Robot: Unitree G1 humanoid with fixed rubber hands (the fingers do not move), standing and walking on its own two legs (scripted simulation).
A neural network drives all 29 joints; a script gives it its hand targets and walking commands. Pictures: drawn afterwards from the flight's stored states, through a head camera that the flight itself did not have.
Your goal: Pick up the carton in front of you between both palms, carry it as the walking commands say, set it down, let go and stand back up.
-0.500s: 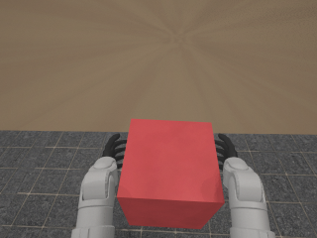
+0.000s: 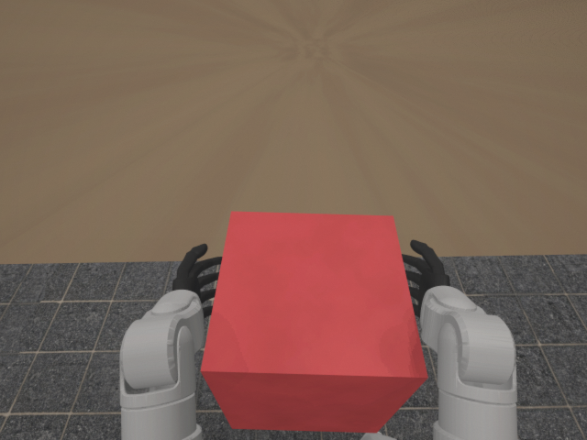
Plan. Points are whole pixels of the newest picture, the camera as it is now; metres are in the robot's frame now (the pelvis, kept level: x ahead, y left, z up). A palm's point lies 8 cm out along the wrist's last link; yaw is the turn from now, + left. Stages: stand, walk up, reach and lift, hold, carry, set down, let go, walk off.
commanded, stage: carry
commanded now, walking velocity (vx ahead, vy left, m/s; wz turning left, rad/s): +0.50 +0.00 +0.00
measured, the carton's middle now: (308, 328) +0.26 +0.00 +0.01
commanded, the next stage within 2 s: none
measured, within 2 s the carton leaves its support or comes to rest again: neither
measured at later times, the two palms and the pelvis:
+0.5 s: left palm (231, 143) +0.59 +0.13 +0.09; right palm (393, 138) +0.60 -0.17 +0.08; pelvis +0.33 -0.03 +0.00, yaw +1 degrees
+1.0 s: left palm (238, 20) +0.99 +0.14 +0.15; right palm (362, 17) +0.99 -0.16 +0.16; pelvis +0.65 -0.01 -0.01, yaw +0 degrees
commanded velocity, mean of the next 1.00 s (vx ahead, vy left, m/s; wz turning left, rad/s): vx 0.50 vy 0.00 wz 0.00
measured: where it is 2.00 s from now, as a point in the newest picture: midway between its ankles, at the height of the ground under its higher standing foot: (304, 188)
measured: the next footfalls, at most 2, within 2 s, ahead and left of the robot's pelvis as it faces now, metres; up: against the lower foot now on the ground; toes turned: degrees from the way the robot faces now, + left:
right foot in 0.12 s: +0.25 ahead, -0.12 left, +0.00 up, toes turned -12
left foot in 0.58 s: +0.58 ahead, +0.08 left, +0.00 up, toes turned +13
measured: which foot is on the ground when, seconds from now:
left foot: down 0.00-0.14, up 0.16-0.56, down 0.58-1.00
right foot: up 0.00-0.10, down 0.12-0.62, up 0.64-1.00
